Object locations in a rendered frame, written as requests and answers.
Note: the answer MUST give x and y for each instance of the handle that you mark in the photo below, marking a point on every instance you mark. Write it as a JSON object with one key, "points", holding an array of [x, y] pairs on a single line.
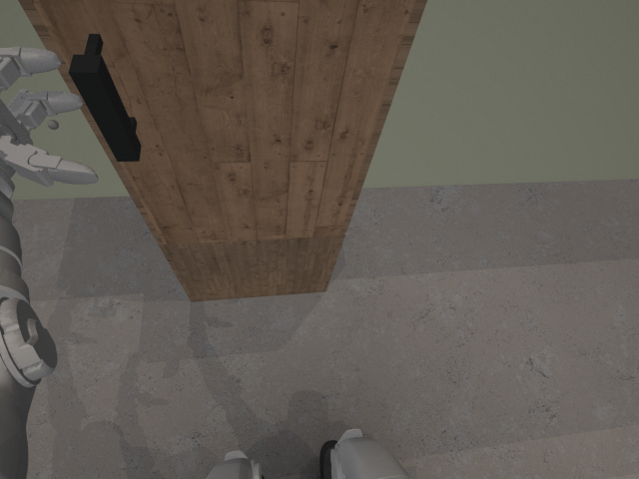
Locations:
{"points": [[93, 80]]}

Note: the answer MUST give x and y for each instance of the robot left hand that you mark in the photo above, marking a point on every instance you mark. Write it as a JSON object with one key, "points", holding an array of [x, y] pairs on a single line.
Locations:
{"points": [[26, 112]]}

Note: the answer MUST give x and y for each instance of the cupboard door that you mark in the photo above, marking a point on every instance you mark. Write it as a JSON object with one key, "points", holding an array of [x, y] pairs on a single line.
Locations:
{"points": [[254, 116]]}

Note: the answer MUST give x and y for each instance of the left robot shin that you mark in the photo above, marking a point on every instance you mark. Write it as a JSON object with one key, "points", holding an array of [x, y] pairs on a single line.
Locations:
{"points": [[235, 454]]}

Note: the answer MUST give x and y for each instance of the left robot upper arm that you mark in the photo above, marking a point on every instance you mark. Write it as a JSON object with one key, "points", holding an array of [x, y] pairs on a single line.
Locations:
{"points": [[27, 353]]}

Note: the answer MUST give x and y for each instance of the robot left forearm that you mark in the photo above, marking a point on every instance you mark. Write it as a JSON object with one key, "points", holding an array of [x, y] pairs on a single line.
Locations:
{"points": [[11, 283]]}

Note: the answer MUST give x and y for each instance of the right robot thigh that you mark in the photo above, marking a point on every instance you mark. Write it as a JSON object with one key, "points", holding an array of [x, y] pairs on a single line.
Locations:
{"points": [[364, 458]]}

